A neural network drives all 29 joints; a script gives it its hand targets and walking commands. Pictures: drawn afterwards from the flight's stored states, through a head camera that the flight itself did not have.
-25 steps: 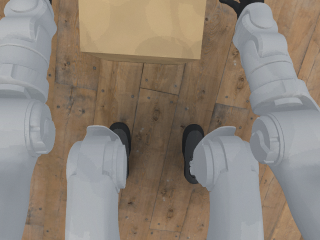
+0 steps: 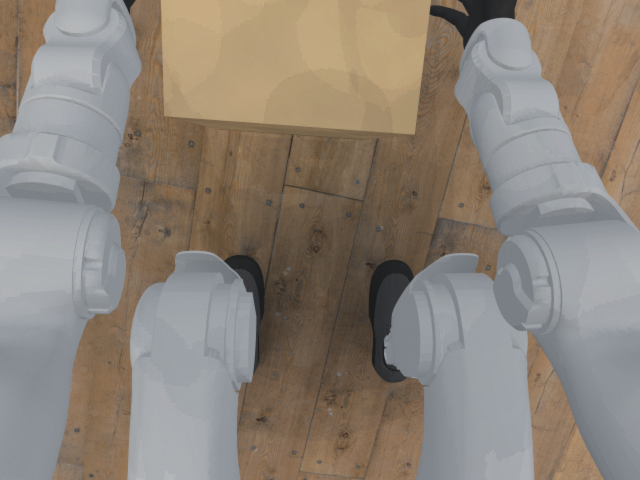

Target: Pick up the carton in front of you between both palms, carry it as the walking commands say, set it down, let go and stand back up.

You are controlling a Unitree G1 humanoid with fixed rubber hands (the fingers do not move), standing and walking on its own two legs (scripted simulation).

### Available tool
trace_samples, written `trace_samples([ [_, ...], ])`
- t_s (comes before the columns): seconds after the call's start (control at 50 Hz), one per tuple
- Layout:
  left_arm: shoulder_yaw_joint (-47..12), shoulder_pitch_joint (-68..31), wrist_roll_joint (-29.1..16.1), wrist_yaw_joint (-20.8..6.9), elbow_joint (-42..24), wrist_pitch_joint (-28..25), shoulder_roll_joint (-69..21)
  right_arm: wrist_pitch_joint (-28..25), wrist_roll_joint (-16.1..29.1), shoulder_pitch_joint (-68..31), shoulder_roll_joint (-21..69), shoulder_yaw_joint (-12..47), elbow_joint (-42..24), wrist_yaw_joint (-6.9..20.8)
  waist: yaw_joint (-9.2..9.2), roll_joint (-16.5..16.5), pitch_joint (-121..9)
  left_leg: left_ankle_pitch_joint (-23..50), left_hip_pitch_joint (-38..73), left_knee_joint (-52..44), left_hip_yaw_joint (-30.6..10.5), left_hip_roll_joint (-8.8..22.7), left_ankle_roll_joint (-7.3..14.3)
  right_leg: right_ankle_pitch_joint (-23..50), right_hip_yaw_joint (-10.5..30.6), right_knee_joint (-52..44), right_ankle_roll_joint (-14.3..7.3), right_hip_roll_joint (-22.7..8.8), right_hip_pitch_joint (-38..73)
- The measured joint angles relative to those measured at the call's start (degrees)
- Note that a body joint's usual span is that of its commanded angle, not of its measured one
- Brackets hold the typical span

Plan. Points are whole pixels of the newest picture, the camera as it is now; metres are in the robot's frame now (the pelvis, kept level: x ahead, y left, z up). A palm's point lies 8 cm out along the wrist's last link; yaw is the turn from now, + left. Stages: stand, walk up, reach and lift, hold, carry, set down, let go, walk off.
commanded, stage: reach and lift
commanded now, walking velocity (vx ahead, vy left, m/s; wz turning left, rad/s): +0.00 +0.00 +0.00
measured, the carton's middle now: (296, 36) +0.53 +0.05 -0.25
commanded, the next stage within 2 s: none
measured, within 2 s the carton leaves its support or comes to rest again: leaves its support in 0.44 s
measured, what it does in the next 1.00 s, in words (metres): rises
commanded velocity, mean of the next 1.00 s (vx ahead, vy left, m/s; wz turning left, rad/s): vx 0.00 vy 0.00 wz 0.00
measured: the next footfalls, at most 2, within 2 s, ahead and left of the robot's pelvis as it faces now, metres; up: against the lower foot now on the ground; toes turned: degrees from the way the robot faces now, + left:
none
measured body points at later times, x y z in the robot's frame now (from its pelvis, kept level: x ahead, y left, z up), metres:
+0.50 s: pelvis +0.00 +0.00 -0.01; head +0.36 +0.04 +0.25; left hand +0.55 +0.19 -0.17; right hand +0.56 -0.12 -0.16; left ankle +0.11 +0.12 -0.34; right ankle +0.11 -0.13 -0.34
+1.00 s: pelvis -0.01 -0.01 +0.10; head +0.25 +0.03 +0.46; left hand +0.50 +0.19 +0.04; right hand +0.51 -0.11 +0.04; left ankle +0.11 +0.12 -0.34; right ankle +0.11 -0.13 -0.34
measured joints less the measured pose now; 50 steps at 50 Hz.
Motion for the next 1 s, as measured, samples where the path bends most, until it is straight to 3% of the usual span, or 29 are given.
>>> trace_samples([
  [0.12, -1.54, -1.82, -0.7, 0.52, -0.43, 0.11, -1.28, 0.15, 1.48, -1.68, 1.28, 2.62, -1.44, -0.12, 0.01, 0.47, 1.93, 1.04, 0.42, -0.68, -0.06, 0.19, -0.14, 1.25, -0.04, -0.64, -0.15, 0.24, 0.17],
  [0.16, -1.16, -3.14, -0.26, 0.95, 0.39, 0.44, -1.22, 0.22, 1.37, -2.95, 2.04, 2.16, -1.09, -1.91, 0.13, 0.45, 2.96, 1.27, 0.79, -0.76, -0.12, 0.29, -0.21, 1.61, -0.09, -0.73, -0.23, 0.37, 0.43],
  [0.3, 2.46, -6.44, 4.9, 0.03, 2.17, 3.41, -1.43, 3.27, -4.81, -4.89, 3.33, -5.12, -1.26, -1.43, 0.37, -0.57, 4.93, 1.13, 1.78, 0.4, -0.04, 0.63, -0.28, 1.79, 0.02, 0.49, -0.47, 0.84, 1.04],
  [0.38, 4.52, -4.03, 6.66, -0.85, -1.91, 6.34, -2.23, 5.92, -6.62, -3.67, 3.13, -6.51, -3.55, 0.26, 0.73, -0.47, 3.81, 0.61, 0.99, 1.58, 0.17, 0.94, 0.06, 1.49, 0.25, 1.52, -0.17, 1.24, 0.19],
  [0.44, 4.46, -0.97, 6.23, -0.8, -6.0, 8.24, -3.46, 8.06, -6.25, -2.02, 2.85, -6.45, -6.09, -0.44, 0.76, -0.78, 2.23, 0.26, 0.49, 2.08, 0.4, 0.95, 0.19, 1.09, 0.51, 2.08, 0.03, 1.31, -0.32],
  [0.48, 4.06, 1.8, 5.77, 0.43, -9.75, 9.63, -4.42, 9.42, -5.28, -0.14, 3.24, -6.3, -8.85, -1.68, 0.44, -1.25, 0.43, 0.13, 0.14, 2.08, 0.4, 0.76, 0.14, 0.86, 0.6, 2.14, 0.15, 1.3, -0.6],
  [0.52, 3.97, 4.79, 5.9, 4.36, -13.93, 11.26, -5.94, 10.28, -4.5, 2.83, 4.61, -6.75, -12.48, -2.64, -0.06, -1.81, -2.04, 0.1, -0.01, 1.68, 0.09, 0.31, -0.1, 0.39, 0.69, 1.79, 0.41, 1.56, -0.48],
  [0.54, 4.72, 6.27, 6.29, 4.36, -15.71, 12.08, -6.58, 10.5, -4.45, 4.64, 5.37, -7.56, -14.1, -2.58, -0.23, -2.07, -3.54, 0.1, 0.02, 1.32, -0.14, 0.04, -0.29, 0.14, 0.77, 1.46, 0.7, 1.8, -0.3],
  [0.66, 10.77, 13.81, 13.04, 2.01, -20.83, 16.21, -11.52, 13.32, -9.57, 14.27, 10.51, -13.49, -20.51, -0.9, 0.35, -2.14, -14.47, 0.86, 1.53, -3.24, -1.09, -1.4, -1.32, -0.06, 1.09, -2.68, 1.0, 2.28, 1.69],
  [0.74, 15.94, 16.36, 17.56, 0.21, -21.15, 17.89, -14.12, 14.76, -15.78, 16.28, 13.55, -18.35, -20.55, 1.0, 0.82, -1.6, -20.1, 2.45, 3.89, -8.43, -1.11, -2.0, -1.6, 1.21, 1.15, -7.31, 0.09, 1.55, 3.96],
  [0.82, 20.84, 16.61, 22.45, -1.77, -20.2, 19.21, -15.68, 16.17, -22.0, 16.48, 15.97, -22.79, -20.29, 2.37, 0.18, -0.54, -23.03, 4.62, 6.35, -13.93, -1.75, -2.77, -1.86, 2.86, 0.84, -12.55, -0.22, 1.35, 6.66],
  [1.0, 25.03, 19.78, 27.46, -2.8, -24.7, 20.27, -20.06, 19.05, -23.93, 19.28, 16.7, -23.68, -24.92, 4.54, -0.31, 0.05, -26.55, 6.59, 11.61, -22.3, -1.78, -2.3, -1.86, 5.15, 1.48, -20.83, -0.46, 2.3, 11.51],
])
